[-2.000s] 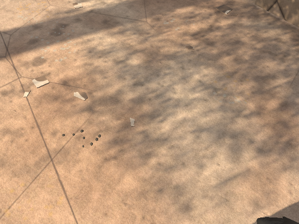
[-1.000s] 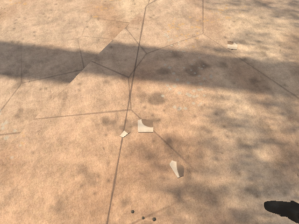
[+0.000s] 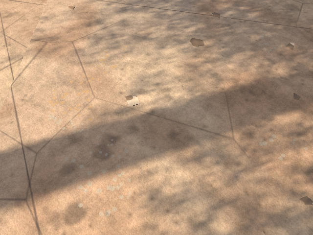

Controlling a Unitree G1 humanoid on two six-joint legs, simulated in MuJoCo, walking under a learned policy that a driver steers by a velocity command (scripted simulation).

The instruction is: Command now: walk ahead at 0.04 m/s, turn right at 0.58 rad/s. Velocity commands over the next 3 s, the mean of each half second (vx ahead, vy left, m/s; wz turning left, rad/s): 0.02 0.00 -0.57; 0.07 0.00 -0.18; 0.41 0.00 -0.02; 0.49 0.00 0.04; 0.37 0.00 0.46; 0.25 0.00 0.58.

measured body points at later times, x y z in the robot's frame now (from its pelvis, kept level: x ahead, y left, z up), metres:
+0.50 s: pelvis +0.00 -0.03 +0.01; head +0.03 -0.07 +0.45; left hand +0.23 +0.20 -0.07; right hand +0.06 -0.35 -0.11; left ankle +0.03 +0.12 -0.66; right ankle -0.02 -0.12 -0.73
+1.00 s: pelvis +0.03 -0.04 +0.01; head +0.03 -0.04 +0.46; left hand +0.24 +0.16 -0.10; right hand +0.02 -0.33 -0.11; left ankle +0.05 +0.10 -0.73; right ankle -0.02 -0.12 -0.72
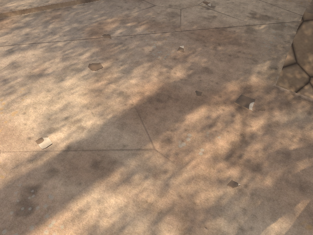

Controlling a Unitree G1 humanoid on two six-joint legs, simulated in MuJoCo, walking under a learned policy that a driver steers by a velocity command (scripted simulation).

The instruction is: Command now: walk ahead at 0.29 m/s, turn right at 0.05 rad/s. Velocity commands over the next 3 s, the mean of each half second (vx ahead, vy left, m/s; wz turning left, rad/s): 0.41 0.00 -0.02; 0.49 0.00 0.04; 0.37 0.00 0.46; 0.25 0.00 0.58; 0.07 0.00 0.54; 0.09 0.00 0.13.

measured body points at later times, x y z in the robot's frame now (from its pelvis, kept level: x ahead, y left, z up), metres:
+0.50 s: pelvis +0.21 +0.04 -0.02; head +0.25 +0.04 +0.43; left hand +0.15 +0.32 -0.15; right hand +0.48 -0.17 -0.08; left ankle +0.35 +0.14 -0.74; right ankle +0.00 -0.09 -0.72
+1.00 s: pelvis +0.49 +0.04 +0.00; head +0.52 +0.04 +0.45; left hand +0.72 +0.26 -0.08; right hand +0.47 -0.25 -0.13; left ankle +0.34 +0.14 -0.73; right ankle +0.65 -0.09 -0.72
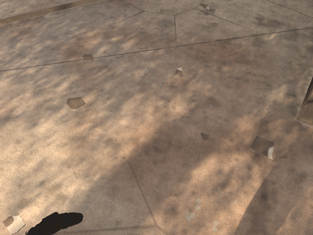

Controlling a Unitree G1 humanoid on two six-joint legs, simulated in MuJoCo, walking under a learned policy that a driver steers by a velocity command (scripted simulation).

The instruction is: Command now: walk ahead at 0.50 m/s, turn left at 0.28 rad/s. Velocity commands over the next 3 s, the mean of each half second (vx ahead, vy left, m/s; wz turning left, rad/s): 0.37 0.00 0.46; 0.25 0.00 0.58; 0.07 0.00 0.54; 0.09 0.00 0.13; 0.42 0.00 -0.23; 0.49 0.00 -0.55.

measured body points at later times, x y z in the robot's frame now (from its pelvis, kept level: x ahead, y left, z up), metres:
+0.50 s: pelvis +0.24 +0.02 -0.01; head +0.27 +0.04 +0.44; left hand +0.24 +0.32 -0.14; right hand +0.49 -0.19 -0.09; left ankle +0.34 +0.13 -0.73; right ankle +0.16 -0.13 -0.73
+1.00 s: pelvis +0.37 +0.03 +0.00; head +0.39 +0.04 +0.45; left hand +0.38 +0.36 -0.08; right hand +0.64 -0.14 -0.10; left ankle +0.33 +0.13 -0.72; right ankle +0.48 -0.05 -0.74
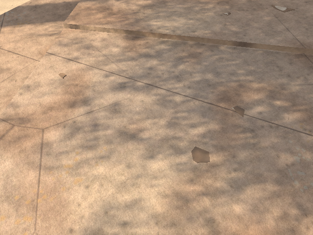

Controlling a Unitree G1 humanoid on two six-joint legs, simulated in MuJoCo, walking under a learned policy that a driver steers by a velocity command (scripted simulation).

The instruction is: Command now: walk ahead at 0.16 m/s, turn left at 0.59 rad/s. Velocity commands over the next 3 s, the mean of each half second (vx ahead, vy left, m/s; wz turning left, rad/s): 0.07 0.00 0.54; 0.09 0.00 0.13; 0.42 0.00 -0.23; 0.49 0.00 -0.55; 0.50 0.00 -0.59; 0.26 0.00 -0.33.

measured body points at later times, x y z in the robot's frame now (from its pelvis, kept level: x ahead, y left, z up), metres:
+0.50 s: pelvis +0.06 +0.03 +0.00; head +0.10 +0.07 +0.45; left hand +0.10 +0.35 -0.12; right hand +0.32 -0.17 -0.06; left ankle +0.07 +0.14 -0.73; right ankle +0.05 -0.12 -0.66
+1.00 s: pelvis +0.11 +0.05 +0.00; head +0.11 +0.05 +0.45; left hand +0.10 +0.33 -0.12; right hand +0.31 -0.17 -0.11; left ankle +0.07 +0.13 -0.73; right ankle +0.12 -0.10 -0.73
